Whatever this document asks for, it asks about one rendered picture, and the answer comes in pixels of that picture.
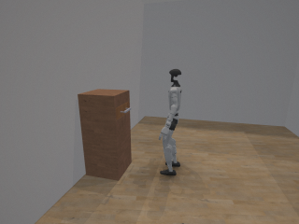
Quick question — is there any cabinet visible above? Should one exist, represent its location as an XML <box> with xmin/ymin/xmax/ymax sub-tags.
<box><xmin>78</xmin><ymin>89</ymin><xmax>132</xmax><ymax>181</ymax></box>

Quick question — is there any drawer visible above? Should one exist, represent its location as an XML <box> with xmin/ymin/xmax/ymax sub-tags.
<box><xmin>116</xmin><ymin>101</ymin><xmax>129</xmax><ymax>119</ymax></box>

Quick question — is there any robot right thigh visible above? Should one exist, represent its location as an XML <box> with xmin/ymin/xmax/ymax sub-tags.
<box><xmin>168</xmin><ymin>130</ymin><xmax>176</xmax><ymax>146</ymax></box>

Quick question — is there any left robot upper arm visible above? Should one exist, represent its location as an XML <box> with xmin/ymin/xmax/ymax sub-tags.
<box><xmin>170</xmin><ymin>87</ymin><xmax>178</xmax><ymax>110</ymax></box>

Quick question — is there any robot left hand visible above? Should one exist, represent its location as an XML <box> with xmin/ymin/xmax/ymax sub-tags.
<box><xmin>159</xmin><ymin>126</ymin><xmax>169</xmax><ymax>142</ymax></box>

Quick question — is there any handle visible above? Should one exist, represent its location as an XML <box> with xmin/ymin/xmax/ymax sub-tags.
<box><xmin>121</xmin><ymin>107</ymin><xmax>132</xmax><ymax>113</ymax></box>

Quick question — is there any robot right shin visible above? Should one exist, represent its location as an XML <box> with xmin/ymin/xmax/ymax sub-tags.
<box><xmin>168</xmin><ymin>143</ymin><xmax>177</xmax><ymax>163</ymax></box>

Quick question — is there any left robot forearm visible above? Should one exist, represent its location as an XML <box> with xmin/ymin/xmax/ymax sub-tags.
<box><xmin>164</xmin><ymin>105</ymin><xmax>177</xmax><ymax>128</ymax></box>

